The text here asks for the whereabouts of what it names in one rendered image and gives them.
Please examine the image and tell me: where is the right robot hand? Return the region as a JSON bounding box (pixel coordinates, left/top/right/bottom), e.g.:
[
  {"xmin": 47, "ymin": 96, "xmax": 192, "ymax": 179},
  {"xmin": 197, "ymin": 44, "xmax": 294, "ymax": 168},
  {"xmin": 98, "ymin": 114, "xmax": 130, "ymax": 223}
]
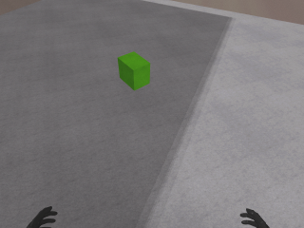
[{"xmin": 240, "ymin": 208, "xmax": 270, "ymax": 228}]

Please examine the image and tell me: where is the left robot hand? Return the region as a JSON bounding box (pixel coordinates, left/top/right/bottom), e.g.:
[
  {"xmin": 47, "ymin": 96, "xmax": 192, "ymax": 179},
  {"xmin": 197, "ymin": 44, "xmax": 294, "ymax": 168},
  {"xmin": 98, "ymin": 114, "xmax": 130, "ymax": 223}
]
[{"xmin": 27, "ymin": 206, "xmax": 58, "ymax": 228}]

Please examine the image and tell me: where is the carton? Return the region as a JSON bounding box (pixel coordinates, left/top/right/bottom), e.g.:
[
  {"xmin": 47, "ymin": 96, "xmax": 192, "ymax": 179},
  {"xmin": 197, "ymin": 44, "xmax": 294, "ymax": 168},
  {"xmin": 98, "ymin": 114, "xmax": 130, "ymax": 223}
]
[{"xmin": 118, "ymin": 51, "xmax": 150, "ymax": 91}]

